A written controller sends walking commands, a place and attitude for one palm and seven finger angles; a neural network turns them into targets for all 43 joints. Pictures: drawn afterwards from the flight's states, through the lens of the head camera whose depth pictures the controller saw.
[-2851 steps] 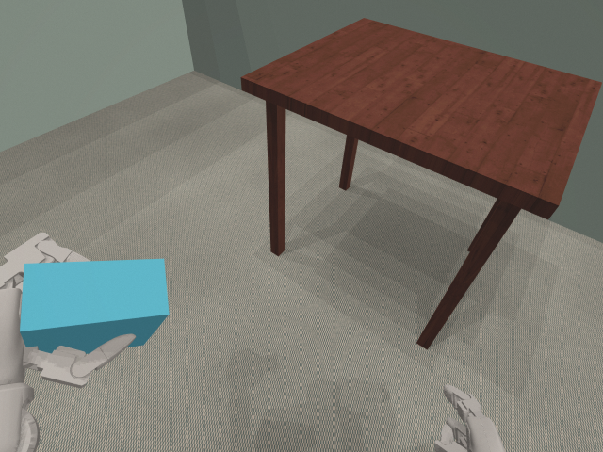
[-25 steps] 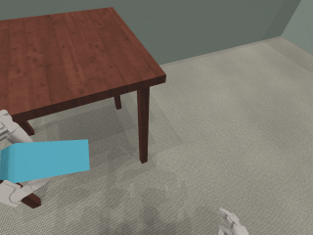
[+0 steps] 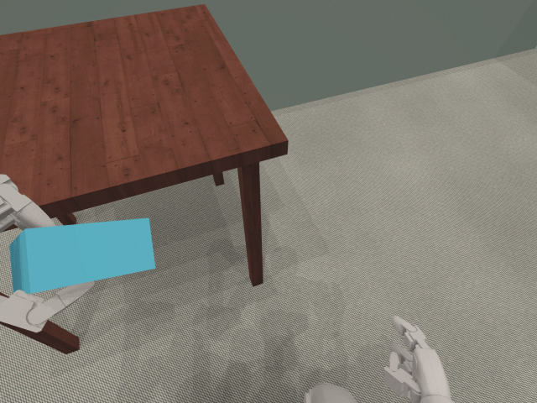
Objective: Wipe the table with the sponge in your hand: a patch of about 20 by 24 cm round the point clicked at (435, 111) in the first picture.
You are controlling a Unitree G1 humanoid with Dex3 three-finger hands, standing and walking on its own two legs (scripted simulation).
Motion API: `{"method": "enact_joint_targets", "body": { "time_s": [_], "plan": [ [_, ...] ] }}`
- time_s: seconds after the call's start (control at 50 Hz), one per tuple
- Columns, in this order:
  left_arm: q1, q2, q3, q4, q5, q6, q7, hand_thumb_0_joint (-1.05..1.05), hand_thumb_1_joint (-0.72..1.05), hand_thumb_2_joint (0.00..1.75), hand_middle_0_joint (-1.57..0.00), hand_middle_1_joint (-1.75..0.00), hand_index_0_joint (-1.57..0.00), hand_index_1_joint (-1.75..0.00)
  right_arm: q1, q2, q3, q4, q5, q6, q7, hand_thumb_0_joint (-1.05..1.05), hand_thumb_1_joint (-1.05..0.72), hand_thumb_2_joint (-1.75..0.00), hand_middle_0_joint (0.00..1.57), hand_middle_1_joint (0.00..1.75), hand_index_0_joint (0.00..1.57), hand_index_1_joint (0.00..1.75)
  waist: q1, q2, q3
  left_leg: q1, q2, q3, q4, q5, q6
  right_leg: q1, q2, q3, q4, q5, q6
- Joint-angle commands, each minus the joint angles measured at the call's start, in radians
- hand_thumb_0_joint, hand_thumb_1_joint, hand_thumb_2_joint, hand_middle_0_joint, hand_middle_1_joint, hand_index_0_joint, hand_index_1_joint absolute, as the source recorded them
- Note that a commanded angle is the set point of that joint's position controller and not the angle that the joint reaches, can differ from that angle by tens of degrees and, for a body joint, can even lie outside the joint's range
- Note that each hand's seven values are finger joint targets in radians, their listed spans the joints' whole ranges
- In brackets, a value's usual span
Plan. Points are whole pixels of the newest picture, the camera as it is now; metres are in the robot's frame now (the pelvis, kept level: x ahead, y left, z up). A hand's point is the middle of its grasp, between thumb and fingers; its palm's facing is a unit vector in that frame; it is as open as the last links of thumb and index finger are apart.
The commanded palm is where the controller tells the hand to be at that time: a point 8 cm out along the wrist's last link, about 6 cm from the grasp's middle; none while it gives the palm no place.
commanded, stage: take the last steps up to it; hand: left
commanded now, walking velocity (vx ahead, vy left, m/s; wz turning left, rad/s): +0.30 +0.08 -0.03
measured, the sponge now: (95, 253) +0.25 +0.21 +0.14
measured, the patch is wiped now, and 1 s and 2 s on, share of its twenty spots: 0.95 0.95 0.95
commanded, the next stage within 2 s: come to a stop and stand still in 0.40 s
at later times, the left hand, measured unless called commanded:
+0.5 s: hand (128, 147) +0.37 +0.19 +0.20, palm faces +0.37 -0.80 -0.47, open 9.3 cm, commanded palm +0.31 +0.24 +0.19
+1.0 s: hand (146, 140) +0.41 +0.19 +0.18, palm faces +0.40 -0.80 -0.44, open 9.3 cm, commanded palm +0.34 +0.23 +0.19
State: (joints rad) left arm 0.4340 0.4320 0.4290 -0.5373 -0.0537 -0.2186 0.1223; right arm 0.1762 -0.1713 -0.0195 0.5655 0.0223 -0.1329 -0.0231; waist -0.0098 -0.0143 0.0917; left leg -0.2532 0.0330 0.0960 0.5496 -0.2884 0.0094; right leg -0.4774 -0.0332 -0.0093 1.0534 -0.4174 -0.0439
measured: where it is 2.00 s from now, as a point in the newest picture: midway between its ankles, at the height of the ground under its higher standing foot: (283, 402)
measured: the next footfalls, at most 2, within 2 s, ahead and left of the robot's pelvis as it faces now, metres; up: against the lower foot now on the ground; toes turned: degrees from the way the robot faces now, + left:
right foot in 0.10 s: +0.12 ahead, -0.15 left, +0.00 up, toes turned -5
left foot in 0.44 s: +0.25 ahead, +0.09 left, +0.00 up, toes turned +6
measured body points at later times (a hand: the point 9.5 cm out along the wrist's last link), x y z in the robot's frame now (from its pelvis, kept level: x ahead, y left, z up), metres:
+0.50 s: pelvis +0.15 -0.04 -0.01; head +0.18 -0.03 +0.44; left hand +0.34 +0.23 +0.22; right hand +0.33 -0.30 -0.08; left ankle +0.21 +0.08 -0.73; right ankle +0.09 -0.14 -0.70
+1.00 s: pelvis +0.19 -0.06 +0.01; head +0.23 -0.06 +0.45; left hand +0.38 +0.23 +0.20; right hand +0.38 -0.29 -0.08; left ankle +0.20 +0.07 -0.73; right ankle +0.22 -0.14 -0.73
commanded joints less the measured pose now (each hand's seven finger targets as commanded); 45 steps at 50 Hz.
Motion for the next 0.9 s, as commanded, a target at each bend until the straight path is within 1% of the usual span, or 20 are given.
{"method": "enact_joint_targets", "body": {
  "time_s": [0.0, 0.04, 0.06, 0.1, 0.14, 0.18, 0.24, 0.32, 0.38, 0.4, 0.42, 0.44, 0.46, 0.5, 0.56, 0.64, 0.7, 0.72, 0.8, 0.88],
  "plan": [
    [0.101, 0.107, 0.127, -0.131, -0.018, -0.058, 0.013, 0.00, 0.10, 1.30, -1.20, -1.60, -1.20, -1.60, -0.007, -0.154, -0.059, -0.125, 0.011, -0.028, 0.000, 0.00, -0.90, -0.90, 0.20, 0.30, 0.20, 0.30, 0.021, 0.169, -0.168, -0.021, 0.192, -0.106, -0.176, 0.060, 0.149, 0.162, -0.011, -0.101, -0.343, 0.143, 0.027],
    [0.026, 0.096, 0.107, -0.063, -0.007, -0.051, 0.018, 0.00, 0.10, 1.30, -1.20, -1.60, -1.20, -1.60, -0.009, -0.153, -0.050, -0.116, 0.008, -0.030, -0.009, 0.00, -0.90, -0.90, 0.20, 0.30, 0.20, 0.30, 0.024, 0.074, -0.175, -0.128, 0.149, -0.051, -0.036, -0.076, 0.113, 0.381, 0.037, -0.168, -0.504, 0.222, 0.041],
    [0.012, 0.092, 0.093, -0.028, -0.005, -0.039, 0.025, 0.00, 0.10, 1.30, -1.20, -1.60, -1.20, -1.60, -0.021, -0.139, -0.039, -0.108, 0.010, -0.030, -0.018, 0.00, -0.90, -0.90, 0.20, 0.30, 0.20, 0.30, 0.029, -0.008, -0.194, -0.150, 0.092, 0.008, 0.148, -0.075, 0.088, 0.442, 0.032, -0.124, -0.560, 0.182, 0.026],
    [-0.074, 0.136, 0.103, 0.000, 0.012, -0.024, 0.033, 0.00, 0.10, 1.30, -1.20, -1.60, -1.20, -1.60, -0.037, -0.129, -0.043, -0.118, 0.004, -0.025, -0.019, 0.00, -0.90, -0.90, 0.20, 0.30, 0.20, 0.30, 0.026, -0.399, -0.199, -0.512, -0.054, -0.041, 0.689, -0.224, 0.024, 0.563, -0.330, 0.599, -0.754, 0.028, -0.156],
    [-0.149, 0.095, 0.021, -0.047, 0.011, -0.035, 0.012, 0.00, 0.10, 1.30, -1.20, -1.60, -1.20, -1.60, -0.024, -0.165, -0.061, -0.097, 0.010, -0.031, 0.000, 0.00, -0.90, -0.90, 0.20, 0.30, 0.20, 0.30, 0.015, -0.296, -0.102, -0.521, 0.018, -0.169, 0.774, -0.101, 0.002, 0.458, -0.350, 0.560, -0.799, 0.085, -0.167],
    [-0.152, 0.116, 0.037, -0.087, 0.023, -0.059, 0.011, 0.00, 0.10, 1.30, -1.20, -1.60, -1.20, -1.60, -0.065, -0.141, -0.031, -0.075, 0.007, -0.007, 0.000, 0.00, -0.90, -0.90, 0.20, 0.30, 0.20, 0.30, 0.024, -0.125, -0.067, -0.495, 0.063, -0.152, 0.705, -0.074, -0.006, 0.396, -0.332, 0.379, -0.731, 0.300, -0.189],
    [-0.160, 0.127, 0.041, -0.183, 0.025, -0.090, 0.029, 0.00, 0.10, 1.30, -1.20, -1.60, -1.20, -1.60, -0.067, -0.128, -0.025, -0.080, -0.004, 0.005, 0.001, 0.00, -0.90, -0.90, 0.20, 0.30, 0.20, 0.30, 0.016, -0.114, -0.114, -0.317, 0.063, -0.078, 0.432, 0.017, 0.002, 0.326, -0.268, 0.135, -0.711, 0.453, -0.144],
    [-0.041, 0.167, 0.114, -0.268, 0.006, -0.095, 0.046, 0.00, 0.10, 1.30, -1.20, -1.60, -1.20, -1.60, -0.074, -0.102, -0.039, -0.115, -0.010, -0.016, 0.003, 0.00, -0.90, -0.90, 0.20, 0.30, 0.20, 0.30, 0.052, -0.090, -0.183, -0.103, -0.005, 0.067, 0.103, 0.130, 0.015, 0.372, -0.236, 0.066, -0.655, 0.541, -0.118],
    [0.046, 0.158, 0.136, -0.268, -0.004, -0.098, 0.045, 0.00, 0.10, 1.30, -1.20, -1.60, -1.20, -1.60, -0.039, -0.119, -0.055, -0.131, -0.003, -0.013, 0.001, 0.00, -0.90, -0.90, 0.20, 0.30, 0.20, 0.30, 0.031, 0.043, -0.238, 0.061, -0.044, 0.072, -0.058, 0.214, 0.030, 0.376, -0.182, 0.026, -0.451, 0.572, -0.072],
    [0.044, 0.172, 0.155, -0.267, -0.008, -0.107, 0.043, 0.00, 0.10, 1.30, -1.20, -1.60, -1.20, -1.60, -0.023, -0.133, -0.064, -0.133, 0.003, -0.011, -0.004, 0.00, -0.90, -0.90, 0.20, 0.30, 0.20, 0.30, 0.012, 0.124, -0.269, 0.191, -0.012, 0.009, -0.093, 0.250, 0.065, 0.288, -0.147, 0.011, -0.315, 0.559, -0.036],
    [0.038, 0.164, 0.158, -0.272, -0.012, -0.109, 0.039, 0.00, 0.10, 1.30, -1.20, -1.60, -1.20, -1.60, -0.017, -0.153, -0.069, -0.137, 0.007, -0.007, -0.003, 0.00, -0.90, -0.90, 0.20, 0.30, 0.20, 0.30, 0.006, 0.263, -0.319, 0.331, 0.117, -0.186, -0.101, 0.361, 0.141, 0.128, -0.057, -0.053, -0.126, 0.373, 0.012],
    [0.029, 0.150, 0.152, -0.228, -0.012, -0.110, 0.033, 0.00, 0.10, 1.30, -1.20, -1.60, -1.20, -1.60, -0.008, -0.151, -0.071, -0.134, 0.007, -0.002, 0.003, 0.00, -0.90, -0.90, 0.20, 0.30, 0.20, 0.30, 0.006, 0.350, -0.328, 0.412, 0.255, -0.407, -0.116, 0.443, 0.229, -0.064, 0.027, -0.066, 0.083, -0.095, 0.027],
    [0.053, 0.116, 0.121, -0.125, -0.021, -0.102, 0.030, 0.00, 0.10, 1.30, -1.20, -1.60, -1.20, -1.60, -0.010, -0.150, -0.069, -0.130, 0.007, -0.003, 0.000, 0.00, -0.90, -0.90, 0.20, 0.30, 0.20, 0.30, -0.004, 0.293, -0.246, 0.334, 0.302, -0.513, -0.177, 0.406, 0.270, -0.144, 0.055, -0.017, 0.218, -0.173, 0.019],
    [0.026, 0.162, 0.147, -0.115, -0.018, -0.067, 0.023, 0.00, 0.10, 1.30, -1.20, -1.60, -1.20, -1.60, -0.016, -0.139, -0.059, -0.118, 0.000, 0.007, -0.008, 0.00, -0.90, -0.90, 0.20, 0.30, 0.20, 0.30, -0.009, 0.192, -0.197, 0.216, 0.307, -0.460, -0.181, 0.379, 0.283, -0.178, -0.024, 0.023, 0.213, -0.128, 0.027],
    [0.044, 0.123, 0.106, -0.192, -0.021, -0.044, 0.012, 0.00, 0.10, 1.30, -1.20, -1.60, -1.20, -1.60, -0.015, -0.140, -0.051, -0.125, 0.005, 0.008, -0.004, 0.00, -0.90, -0.90, 0.20, 0.30, 0.20, 0.30, 0.024, 0.131, -0.182, 0.078, 0.225, -0.183, -0.126, 0.486, 0.162, 0.023, -0.048, 0.003, -0.159, 0.013, 0.031],
    [0.000, 0.127, 0.071, -0.237, -0.007, -0.009, 0.039, 0.00, 0.10, 1.30, -1.20, -1.60, -1.20, -1.60, -0.035, -0.118, -0.002, -0.144, 0.006, -0.028, -0.017, 0.00, -0.90, -0.90, 0.20, 0.30, 0.20, 0.30, 0.025, 0.104, -0.229, -0.050, 0.171, -0.114, -0.031, 0.254, 0.052, 0.375, -0.015, -0.044, -0.593, 0.280, 0.048],
    [-0.058, 0.128, 0.057, -0.187, -0.005, 0.007, 0.052, 0.00, 0.10, 1.30, -1.20, -1.60, -1.20, -1.60, -0.003, -0.102, -0.001, -0.137, -0.006, -0.042, -0.026, 0.00, -0.90, -0.90, 0.20, 0.30, 0.20, 0.30, 0.003, -0.163, -0.178, -0.111, -0.028, -0.044, 0.205, -0.078, -0.037, 0.288, -0.244, 0.318, -0.718, 0.612, -0.058],
    [-0.076, 0.107, 0.032, -0.183, -0.007, 0.013, 0.051, 0.00, 0.10, 1.30, -1.20, -1.60, -1.20, -1.60, -0.006, -0.127, -0.022, -0.129, -0.002, -0.039, -0.016, 0.00, -0.90, -0.90, 0.20, 0.30, 0.20, 0.30, 0.012, -0.237, -0.159, -0.133, -0.031, -0.069, 0.303, -0.153, -0.040, 0.290, -0.302, 0.378, -0.741, 0.667, -0.083],
    [-0.031, 0.137, 0.080, -0.128, 0.004, -0.010, 0.067, 0.00, 0.10, 1.30, -1.20, -1.60, -1.20, -1.60, -0.057, -0.087, 0.027, -0.109, -0.014, -0.009, -0.031, 0.00, -0.90, -0.90, 0.20, 0.30, 0.20, 0.30, 0.030, -0.080, -0.189, -0.198, 0.004, -0.109, 0.247, -0.154, -0.033, 0.438, -0.283, 0.213, -0.632, 0.897, -0.107],
    [0.032, 0.110, 0.070, -0.142, 0.008, -0.007, 0.068, 0.00, 0.10, 1.30, -1.20, -1.60, -1.20, -1.60, -0.067, -0.089, 0.020, -0.136, -0.021, 0.032, -0.039, 0.00, -0.90, -0.90, 0.20, 0.30, 0.20, 0.30, 0.042, -0.101, -0.245, -0.146, -0.023, -0.058, 0.082, -0.056, -0.027, 0.506, -0.237, 0.134, -0.605, 0.908, -0.066]
  ]
}}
